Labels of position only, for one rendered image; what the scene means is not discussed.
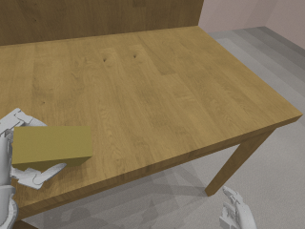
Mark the robot left hand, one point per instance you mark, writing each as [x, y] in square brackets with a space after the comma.
[30, 177]

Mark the sponge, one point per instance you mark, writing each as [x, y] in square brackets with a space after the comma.
[41, 147]

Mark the table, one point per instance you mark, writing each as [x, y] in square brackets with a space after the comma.
[155, 88]

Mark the robot right hand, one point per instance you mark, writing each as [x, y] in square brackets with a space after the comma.
[241, 217]

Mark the robot left forearm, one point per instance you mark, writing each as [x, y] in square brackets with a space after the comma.
[9, 209]

